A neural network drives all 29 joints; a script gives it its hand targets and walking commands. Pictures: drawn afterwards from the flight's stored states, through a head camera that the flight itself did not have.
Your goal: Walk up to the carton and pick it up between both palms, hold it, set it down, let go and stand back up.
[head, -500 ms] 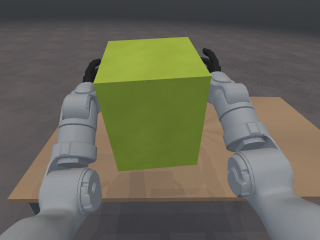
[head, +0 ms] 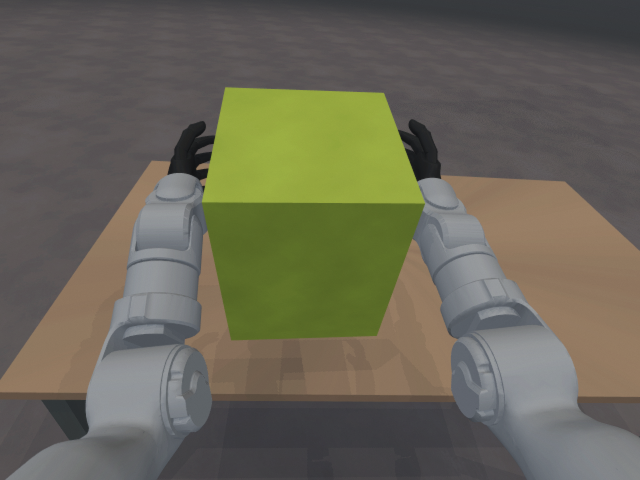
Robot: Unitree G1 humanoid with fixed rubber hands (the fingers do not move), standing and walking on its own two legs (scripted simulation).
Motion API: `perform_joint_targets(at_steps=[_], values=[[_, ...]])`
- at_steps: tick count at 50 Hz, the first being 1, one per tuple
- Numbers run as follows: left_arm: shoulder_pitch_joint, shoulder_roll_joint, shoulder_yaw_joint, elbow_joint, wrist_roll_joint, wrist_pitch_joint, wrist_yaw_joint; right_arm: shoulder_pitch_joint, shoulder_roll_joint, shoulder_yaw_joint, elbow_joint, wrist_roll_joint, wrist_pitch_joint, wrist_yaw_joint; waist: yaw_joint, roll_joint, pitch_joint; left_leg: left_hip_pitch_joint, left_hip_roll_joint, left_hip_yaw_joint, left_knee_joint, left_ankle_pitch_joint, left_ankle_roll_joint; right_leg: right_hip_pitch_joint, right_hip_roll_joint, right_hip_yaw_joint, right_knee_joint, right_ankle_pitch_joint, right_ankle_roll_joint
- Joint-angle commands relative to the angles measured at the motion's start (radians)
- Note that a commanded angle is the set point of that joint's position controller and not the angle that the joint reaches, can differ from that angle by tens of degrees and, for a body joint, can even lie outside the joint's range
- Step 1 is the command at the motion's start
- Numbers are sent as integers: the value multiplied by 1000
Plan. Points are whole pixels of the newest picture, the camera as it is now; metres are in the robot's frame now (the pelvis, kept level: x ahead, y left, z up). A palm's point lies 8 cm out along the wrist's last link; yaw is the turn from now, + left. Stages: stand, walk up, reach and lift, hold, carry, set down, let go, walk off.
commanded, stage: set down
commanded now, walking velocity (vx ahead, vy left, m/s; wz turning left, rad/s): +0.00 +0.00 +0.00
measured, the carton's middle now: (305, 219) +0.39 +0.03 +0.19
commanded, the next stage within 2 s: none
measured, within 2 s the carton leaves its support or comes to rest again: neither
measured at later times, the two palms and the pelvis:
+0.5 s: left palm (188, 196) +0.39 +0.18 +0.22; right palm (419, 191) +0.40 -0.11 +0.23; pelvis +0.00 +0.00 +0.00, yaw +0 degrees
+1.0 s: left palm (207, 212) +0.40 +0.16 +0.19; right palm (424, 211) +0.41 -0.13 +0.20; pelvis +0.01 +0.00 +0.00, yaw +0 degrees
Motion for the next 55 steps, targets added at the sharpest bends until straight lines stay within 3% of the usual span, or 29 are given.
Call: perform_joint_targets(at_steps=[1,3,4,6,11,12,14,18,20,23,27,31,33,34,35,36,37,38,39,40,41,43,50,51,55], values=[[-623,-622,-397,-311,-70,-78,-144,-675,557,322,-359,88,-48,109,-29,85,-437,265,-51,40,-41,632,-62,167,61,-39,-86,351,14],[-645,-627,-399,-285,-61,-77,-148,-669,542,284,-318,66,-43,111,-46,95,-391,232,-53,45,-67,511,-57,150,52,-37,-96,283,13],[-643,-627,-391,-277,-55,-76,-148,-660,552,278,-307,61,-48,118,-37,108,-378,220,-56,53,-76,487,-57,142,49,-42,-97,263,10],[-642,-611,-354,-237,-42,-78,-150,-685,560,257,-282,41,-44,123,-23,69,-351,197,-57,61,-95,409,-45,134,40,-39,-101,229,13],[-668,-567,-240,-89,11,-76,-169,-711,540,135,-168,-41,-38,154,9,53,-201,89,-54,78,-183,97,-11,60,19,-34,-127,-24,18],[-655,-561,-217,-36,23,-72,-171,-704,516,106,-138,-64,-36,163,3,50,-161,66,-54,78,-196,40,-6,46,12,-34,-130,-69,15],[-671,-540,-177,-15,44,-78,-175,-702,508,73,-115,-93,-39,178,21,42,-136,27,-53,87,-222,-26,1,41,12,-41,-126,-120,14],[-679,-549,-187,-46,43,-108,-164,-680,495,45,-106,-120,-65,198,26,54,-184,27,-47,90,-223,8,-11,52,16,-46,-110,-103,19],[-668,-556,-190,-42,46,-123,-152,-678,485,42,-109,-121,-79,209,31,87,-202,34,-42,91,-217,18,-20,40,18,-43,-108,-95,11],[-644,-553,-190,-75,55,-143,-140,-629,494,64,-94,-125,-88,218,53,85,-236,53,-42,91,-210,83,-24,60,21,-49,-102,-42,11],[-537,-583,-237,-133,44,-153,-128,-563,488,124,-127,-97,-106,207,55,109,-321,171,-36,81,-140,372,-47,62,39,-55,-90,130,6],[-453,-572,-234,-154,56,-151,-129,-529,489,185,-164,-70,-108,196,72,92,-327,219,-31,74,-97,531,-55,75,48,-53,-91,214,9],[-465,-583,-280,-208,39,-159,-124,-519,494,218,-182,-53,-118,188,55,108,-365,249,-31,64,-64,631,-67,68,58,-57,-84,274,5],[-465,-588,-289,-234,29,-166,-118,-513,497,252,-200,-34,-121,187,74,114,-390,271,-25,60,-54,677,-69,58,61,-55,-84,292,4],[-469,-593,-307,-252,28,-166,-113,-524,510,263,-218,-30,-127,185,64,111,-418,283,-26,60,-40,718,-75,62,64,-59,-81,316,7],[-472,-598,-318,-266,16,-171,-104,-539,508,292,-228,-12,-130,188,86,121,-435,288,-26,59,-32,754,-75,50,67,-57,-78,333,4],[-487,-594,-320,-280,20,-176,-99,-535,524,313,-220,-4,-129,188,89,108,-434,293,-27,56,-26,771,-76,52,67,-56,-78,349,4],[-492,-593,-331,-272,17,-176,-100,-551,531,317,-234,3,-132,182,83,100,-431,277,-27,54,-27,742,-75,54,68,-56,-82,337,6],[-500,-589,-332,-286,12,-180,-96,-563,540,335,-256,9,-138,181,101,102,-454,275,-30,59,-25,740,-73,66,67,-54,-75,359,5],[-521,-598,-345,-284,9,-187,-94,-575,549,325,-259,4,-141,179,87,105,-464,264,-32,59,-27,720,-71,63,64,-51,-78,365,6],[-511,-599,-337,-269,13,-189,-93,-567,557,339,-260,4,-139,176,104,92,-452,242,-32,62,-34,702,-63,79,57,-45,-76,375,9],[-539,-607,-331,-244,7,-197,-95,-580,573,323,-243,-7,-138,177,96,72,-444,212,-38,73,-56,618,-54,81,51,-43,-76,353,15],[-504,-536,-140,-46,87,-204,-124,-567,552,182,-143,-102,-115,209,128,-27,-243,75,-40,102,-162,294,4,67,27,-41,-100,164,32],[-505,-531,-132,-36,90,-205,-127,-573,549,164,-125,-117,-113,215,144,-16,-240,58,-43,112,-173,269,1,75,26,-39,-96,139,32],[-528,-529,-103,-16,114,-222,-121,-544,517,78,-85,-167,-123,242,140,29,-229,36,-37,120,-196,201,-6,51,26,-48,-103,48,24]])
